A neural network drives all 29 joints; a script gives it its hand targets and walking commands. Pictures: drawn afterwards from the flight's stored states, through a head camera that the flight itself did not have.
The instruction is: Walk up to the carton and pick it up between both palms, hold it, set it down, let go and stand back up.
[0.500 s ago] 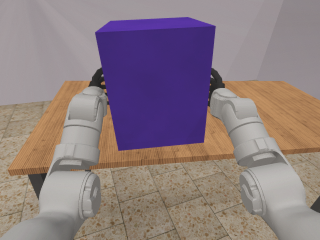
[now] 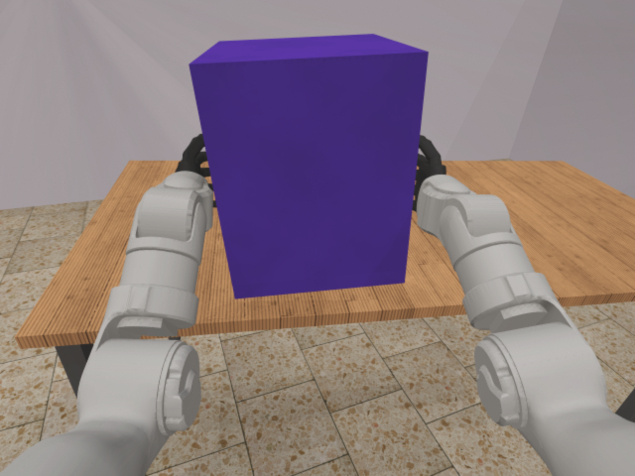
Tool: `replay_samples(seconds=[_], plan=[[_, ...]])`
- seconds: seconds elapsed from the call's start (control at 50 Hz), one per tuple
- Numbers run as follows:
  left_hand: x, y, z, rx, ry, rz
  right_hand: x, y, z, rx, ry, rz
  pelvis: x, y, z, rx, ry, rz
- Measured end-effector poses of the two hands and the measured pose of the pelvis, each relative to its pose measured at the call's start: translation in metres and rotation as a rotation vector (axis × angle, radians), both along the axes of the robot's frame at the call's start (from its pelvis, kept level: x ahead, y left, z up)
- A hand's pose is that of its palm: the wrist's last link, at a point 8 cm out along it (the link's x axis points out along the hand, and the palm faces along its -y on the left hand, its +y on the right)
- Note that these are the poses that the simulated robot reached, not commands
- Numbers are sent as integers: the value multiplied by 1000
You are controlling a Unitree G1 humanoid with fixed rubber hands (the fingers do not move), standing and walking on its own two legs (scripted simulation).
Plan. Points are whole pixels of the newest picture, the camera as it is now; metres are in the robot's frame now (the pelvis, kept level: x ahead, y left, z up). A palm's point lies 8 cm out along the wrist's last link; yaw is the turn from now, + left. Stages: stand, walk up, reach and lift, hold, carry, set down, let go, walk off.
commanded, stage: hold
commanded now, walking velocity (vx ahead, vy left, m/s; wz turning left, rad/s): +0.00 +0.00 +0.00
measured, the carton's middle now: (308, 157) +0.40 +0.03 +0.30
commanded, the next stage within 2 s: set down in 0.82 s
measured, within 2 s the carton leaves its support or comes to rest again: neither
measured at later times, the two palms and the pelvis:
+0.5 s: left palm (190, 189) +0.37 +0.17 +0.26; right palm (429, 190) +0.37 -0.12 +0.27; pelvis +0.00 +0.00 +0.00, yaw +0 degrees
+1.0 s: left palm (189, 196) +0.38 +0.17 +0.25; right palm (422, 191) +0.38 -0.12 +0.27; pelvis +0.00 +0.00 +0.00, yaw +0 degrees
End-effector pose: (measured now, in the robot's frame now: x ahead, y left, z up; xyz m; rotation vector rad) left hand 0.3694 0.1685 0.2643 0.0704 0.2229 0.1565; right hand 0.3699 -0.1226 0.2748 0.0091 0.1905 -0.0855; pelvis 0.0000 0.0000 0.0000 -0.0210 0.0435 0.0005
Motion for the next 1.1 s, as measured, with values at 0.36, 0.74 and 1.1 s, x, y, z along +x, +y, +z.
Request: replay_samples(seconds=[0.36, 0.74, 1.1], plan=[[0, 0, 0, 0, -1, 0, 0, 0, 0, 1, 1, 0, 0, 0, 0, 0, 0, 0], [-1, 0, 1, 1, -2, -1, -1, 0, 0, 2, 2, -1, 0, 0, 0, 0, -1, 0], [22, 9, -27, -90, -33, -8, 17, 10, -16, -9, -29, -27, -2, 2, 0, -2, -4, 0]])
